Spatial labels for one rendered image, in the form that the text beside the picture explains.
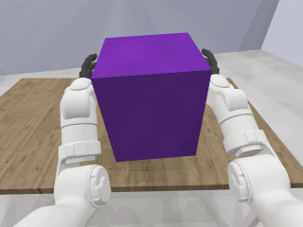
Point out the table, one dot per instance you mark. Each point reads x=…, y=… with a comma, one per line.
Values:
x=30, y=136

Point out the robot right hand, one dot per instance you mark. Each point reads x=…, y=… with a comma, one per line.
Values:
x=211, y=61

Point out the robot left hand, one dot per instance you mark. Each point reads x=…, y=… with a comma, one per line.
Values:
x=87, y=67

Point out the robot right upper arm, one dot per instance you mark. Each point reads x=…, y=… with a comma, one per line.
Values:
x=261, y=182

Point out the robot left upper arm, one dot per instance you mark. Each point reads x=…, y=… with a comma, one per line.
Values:
x=79, y=192

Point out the robot left forearm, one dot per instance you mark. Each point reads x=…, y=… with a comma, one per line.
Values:
x=78, y=113

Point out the robot right forearm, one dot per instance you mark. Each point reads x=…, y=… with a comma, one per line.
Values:
x=241, y=134

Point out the carton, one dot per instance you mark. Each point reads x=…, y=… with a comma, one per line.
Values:
x=151, y=92

